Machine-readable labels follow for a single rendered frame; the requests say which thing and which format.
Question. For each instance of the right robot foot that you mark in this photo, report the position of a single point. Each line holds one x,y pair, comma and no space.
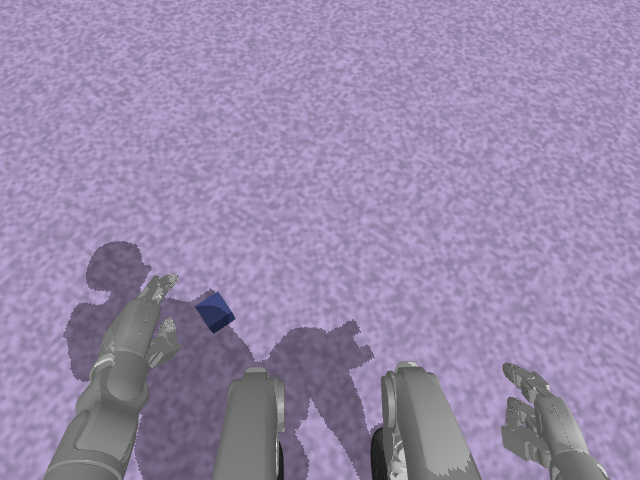
378,463

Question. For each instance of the right robot hand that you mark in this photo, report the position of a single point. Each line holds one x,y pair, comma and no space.
550,429

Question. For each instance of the right robot arm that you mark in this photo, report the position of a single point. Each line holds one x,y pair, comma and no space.
574,465

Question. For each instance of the left robot hand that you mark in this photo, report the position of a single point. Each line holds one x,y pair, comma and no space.
133,328

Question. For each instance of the cube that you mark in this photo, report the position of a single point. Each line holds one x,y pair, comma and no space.
215,312

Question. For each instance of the left robot arm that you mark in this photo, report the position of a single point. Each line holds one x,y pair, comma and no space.
98,442

